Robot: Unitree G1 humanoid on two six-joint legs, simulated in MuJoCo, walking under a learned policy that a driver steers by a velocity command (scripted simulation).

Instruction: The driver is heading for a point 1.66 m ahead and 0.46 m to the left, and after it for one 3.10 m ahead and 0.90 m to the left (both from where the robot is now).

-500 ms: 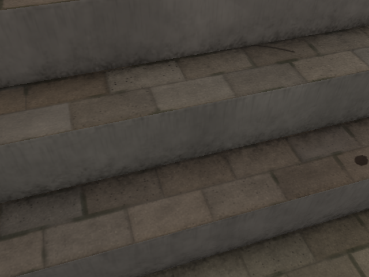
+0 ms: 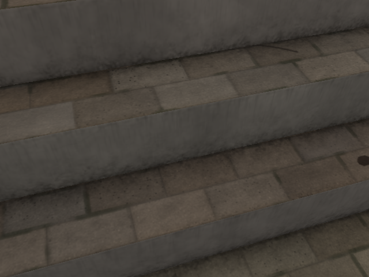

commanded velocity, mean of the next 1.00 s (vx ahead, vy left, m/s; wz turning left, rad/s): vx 0.50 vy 0.00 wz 0.00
